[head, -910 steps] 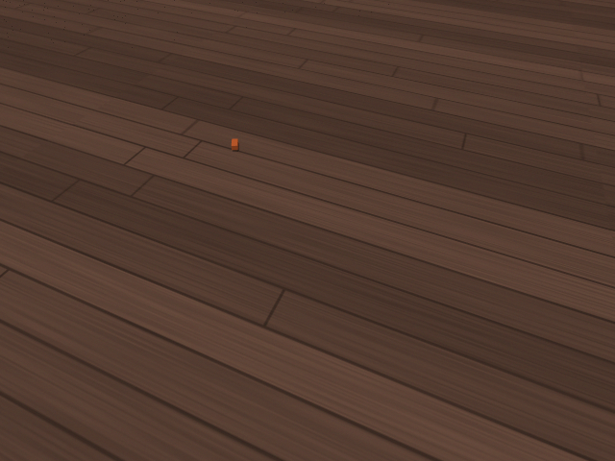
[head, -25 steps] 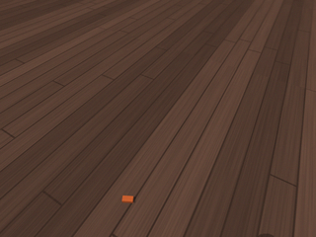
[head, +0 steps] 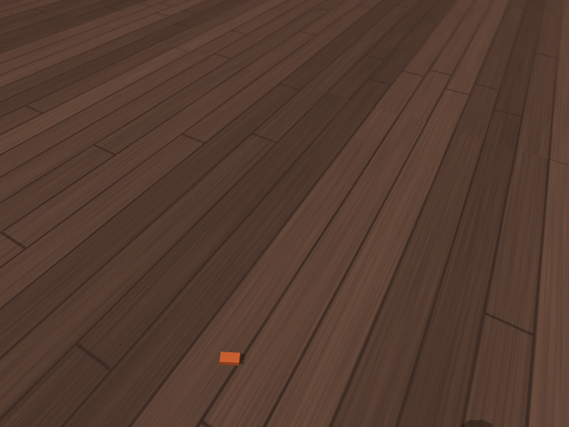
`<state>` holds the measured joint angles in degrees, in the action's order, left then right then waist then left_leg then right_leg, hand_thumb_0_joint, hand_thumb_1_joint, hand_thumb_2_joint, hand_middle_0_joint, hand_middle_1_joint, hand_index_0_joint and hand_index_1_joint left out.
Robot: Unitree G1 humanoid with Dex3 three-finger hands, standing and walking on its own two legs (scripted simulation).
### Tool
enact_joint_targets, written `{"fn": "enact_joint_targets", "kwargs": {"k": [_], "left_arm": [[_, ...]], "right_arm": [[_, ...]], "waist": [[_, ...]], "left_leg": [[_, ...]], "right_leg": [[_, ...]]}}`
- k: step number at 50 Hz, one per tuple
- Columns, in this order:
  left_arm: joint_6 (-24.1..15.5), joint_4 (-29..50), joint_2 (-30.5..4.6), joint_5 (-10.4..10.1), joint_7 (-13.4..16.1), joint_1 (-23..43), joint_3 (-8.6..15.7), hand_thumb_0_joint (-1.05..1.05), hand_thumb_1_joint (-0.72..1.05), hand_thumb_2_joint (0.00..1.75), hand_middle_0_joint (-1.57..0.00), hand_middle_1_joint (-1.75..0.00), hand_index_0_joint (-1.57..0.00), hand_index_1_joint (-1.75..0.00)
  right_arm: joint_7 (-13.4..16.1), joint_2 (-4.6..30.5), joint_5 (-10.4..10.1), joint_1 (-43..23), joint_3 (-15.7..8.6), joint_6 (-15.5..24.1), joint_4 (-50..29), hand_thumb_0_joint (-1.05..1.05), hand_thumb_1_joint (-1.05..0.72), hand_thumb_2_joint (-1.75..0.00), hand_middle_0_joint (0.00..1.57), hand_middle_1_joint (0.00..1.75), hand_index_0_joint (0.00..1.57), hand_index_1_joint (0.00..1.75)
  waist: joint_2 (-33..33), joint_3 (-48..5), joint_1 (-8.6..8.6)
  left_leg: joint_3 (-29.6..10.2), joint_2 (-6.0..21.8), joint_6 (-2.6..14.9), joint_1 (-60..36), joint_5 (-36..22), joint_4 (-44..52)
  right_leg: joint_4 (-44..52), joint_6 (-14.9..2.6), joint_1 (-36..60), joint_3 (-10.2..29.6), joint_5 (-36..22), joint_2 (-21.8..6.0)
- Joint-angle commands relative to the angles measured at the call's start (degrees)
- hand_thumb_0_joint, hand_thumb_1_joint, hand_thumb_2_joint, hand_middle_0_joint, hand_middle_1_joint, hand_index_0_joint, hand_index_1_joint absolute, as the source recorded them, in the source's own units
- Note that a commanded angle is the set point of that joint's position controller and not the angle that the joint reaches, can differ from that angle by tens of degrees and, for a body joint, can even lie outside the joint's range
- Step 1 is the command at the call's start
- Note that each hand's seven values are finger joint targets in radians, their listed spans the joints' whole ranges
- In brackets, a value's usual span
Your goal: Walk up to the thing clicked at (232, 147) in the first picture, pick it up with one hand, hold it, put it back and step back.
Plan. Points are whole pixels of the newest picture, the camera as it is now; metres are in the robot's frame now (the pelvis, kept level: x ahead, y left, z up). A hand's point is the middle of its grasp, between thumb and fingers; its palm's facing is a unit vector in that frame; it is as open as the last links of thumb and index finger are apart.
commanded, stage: stand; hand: left
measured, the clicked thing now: (230, 358) +0.50 +0.16 -0.77
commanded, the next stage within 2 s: walk up in 0.50 s
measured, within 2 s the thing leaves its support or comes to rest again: neither
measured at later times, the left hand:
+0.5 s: hand out of the picture +0.07 +0.25 -0.16, palm faces -0.02 -0.94 -0.35, open 7.4 cm
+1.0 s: hand out of the picture +0.12 +0.22 -0.14, palm faces +0.00 -0.91 -0.42, open 7.4 cm
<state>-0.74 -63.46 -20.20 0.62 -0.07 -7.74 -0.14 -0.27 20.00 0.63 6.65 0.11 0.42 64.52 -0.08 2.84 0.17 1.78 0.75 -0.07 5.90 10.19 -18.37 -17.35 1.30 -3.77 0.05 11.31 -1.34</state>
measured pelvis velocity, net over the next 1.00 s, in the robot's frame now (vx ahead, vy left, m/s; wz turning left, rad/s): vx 0.08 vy -0.05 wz -0.01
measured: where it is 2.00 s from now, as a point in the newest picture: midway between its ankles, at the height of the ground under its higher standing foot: outside the picture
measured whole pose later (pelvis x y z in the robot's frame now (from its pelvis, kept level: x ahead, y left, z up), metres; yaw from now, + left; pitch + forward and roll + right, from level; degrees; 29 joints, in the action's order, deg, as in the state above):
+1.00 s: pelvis +0.08 -0.05 -0.01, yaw -1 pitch -3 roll -1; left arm -3.2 -54.5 -20.0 1.0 0.1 -16.5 2.6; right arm -1.2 23.9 0.9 15.1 -3.3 -1.9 55.7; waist -4.7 6.1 1.3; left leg -6.4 0.2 0.3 22.0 23.0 -51.7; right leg -24.2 -1.6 -5.8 -3.0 15.2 1.1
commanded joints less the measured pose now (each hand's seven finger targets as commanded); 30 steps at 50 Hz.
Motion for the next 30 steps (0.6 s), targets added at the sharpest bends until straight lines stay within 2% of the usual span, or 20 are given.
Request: {"fn": "enact_joint_targets", "kwargs": {"k": [1,15,19,22,24,25,26,27,28,29,30], "left_arm": [[-0.91,3.15,-11.96,0.06,0.69,2.1,2.41,0.0,0.9,0.9,-0.2,-0.3,-0.2,-0.3],[-0.9,3.07,-12.16,0.08,0.69,1.4,2.41,0.0,0.9,0.9,-0.2,-0.3,-0.2,-0.3],[-0.96,3.2,-12.25,0.22,0.72,1.79,2.49,0.0,0.9,0.9,-0.2,-0.3,-0.2,-0.3],[-0.87,2.91,-11.97,0.11,0.75,1.7,2.36,0.0,0.9,0.9,-0.2,-0.3,-0.2,-0.3],[-0.89,3.01,-12.02,0.21,0.77,1.46,2.35,0.0,0.9,0.9,-0.2,-0.3,-0.2,-0.3],[-1.13,5.11,-14.67,0.57,-0.47,-0.79,4.67,0.0,0.9,0.9,-0.2,-0.3,-0.2,-0.3],[-0.99,5.02,-14.44,1.14,-0.81,-0.47,5.02,0.0,0.9,0.9,-0.2,-0.3,-0.2,-0.3],[-0.8,5.46,-13.51,1.19,-1.07,0.73,5.16,0.0,0.9,0.9,-0.2,-0.3,-0.2,-0.3],[-0.7,6.55,-12.41,1.41,-1.46,1.93,5.16,0.0,0.9,0.9,-0.2,-0.3,-0.2,-0.3],[-0.57,7.81,-12.73,1.59,-1.64,2.47,5.46,0.0,0.9,0.9,-0.2,-0.3,-0.2,-0.3],[-0.63,8.68,-12.95,1.4,-1.66,2.22,5.83,0.0,0.9,0.9,-0.2,-0.3,-0.2,-0.3]], "right_arm": [[0.78,12.27,-0.04,-1.71,-2.51,1.35,-3.45,0.0,-0.9,-0.9,0.2,0.3,0.2,0.3],[0.79,12.29,-0.1,-2.25,-2.46,1.46,-3.4,0.0,-0.9,-0.9,0.2,0.3,0.2,0.3],[0.85,12.21,-0.11,-2.21,-2.48,1.47,-3.57,0.0,-0.9,-0.9,0.2,0.3,0.2,0.3],[0.77,12.11,-0.13,-1.88,-2.36,1.34,-3.22,0.0,-0.9,-0.9,0.2,0.3,0.2,0.3],[0.75,12.46,-0.04,-2.47,-2.64,1.22,-3.47,0.0,-0.9,-0.9,0.2,0.3,0.2,0.3],[-0.23,15.13,0.68,1.53,-4.86,1.63,-5.66,0.0,-0.9,-0.9,0.2,0.3,0.2,0.3],[-0.46,15.69,1.22,3.81,-5.56,1.71,-5.23,0.0,-0.9,-0.9,0.2,0.3,0.2,0.3],[-0.57,16.52,1.27,4.92,-6.0,1.57,-5.07,0.0,-0.9,-0.9,0.2,0.3,0.2,0.3],[-0.66,17.69,1.25,5.76,-6.74,1.51,-5.59,0.0,-0.9,-0.9,0.2,0.3,0.2,0.3],[-0.61,19.05,1.46,6.02,-7.65,1.69,-6.56,0.0,-0.9,-0.9,0.2,0.3,0.2,0.3],[-0.49,19.52,1.74,6.09,-7.89,2.24,-7.37,0.0,-0.9,-0.9,0.2,0.3,0.2,0.3]], "waist": [[0.26,-3.27,-0.33],[-0.55,-3.51,-0.08],[0.21,-4.3,-0.23],[0.04,-2.27,-0.33],[0.42,-2.9,-0.23],[0.71,-7.01,-0.37],[-0.96,-4.11,-1.23],[-3.16,-0.39,-2.02],[-6.83,2.55,-3.0],[-7.94,6.04,-3.73],[-7.21,8.01,-3.2]], "left_leg": [[-5.84,6.86,1.25,-1.62,-9.2,2.59],[-6.1,7.12,1.31,-1.69,-9.61,2.81],[-5.97,7.31,1.55,-2.16,-11.03,2.34],[-6.06,6.91,1.31,-0.85,-7.92,3.06],[-6.05,7.03,1.47,-1.63,-7.68,2.55],[-5.12,3.72,4.54,-3.8,16.97,-0.07],[-8.51,5.88,5.84,-2.79,26.21,1.1],[-12.13,8.06,7.17,-3.1,31.99,4.31],[-17.54,12.97,9.96,-2.3,34.47,8.82],[-23.05,18.62,13.62,-0.52,31.6,12.5],[-24.9,20.52,15.62,-0.62,26.17,12.43]], "right_leg": [[2.76,-2.16,-2.02,4.34,-8.88,-6.57],[2.52,-2.13,-1.54,4.27,-8.88,-6.48],[2.15,-2.14,-1.09,4.23,-10.58,-6.7],[3.03,-2.09,-2.24,4.2,-7.49,-6.48],[3.03,-2.18,-2.42,4.11,-7.19,-6.51],[-1.2,-4.37,-2.48,2.56,15.33,-2.16],[-4.41,-5.31,-8.14,3.2,22.79,-2.35],[-7.83,-4.75,-14.84,1.22,23.98,-0.72],[-16.11,-3.85,-18.69,-2.25,19.26,1.42],[-24.56,-3.13,-22.95,-1.12,17.69,0.59],[-28.22,-3.2,-25.62,2.3,18.47,-1.46]]}}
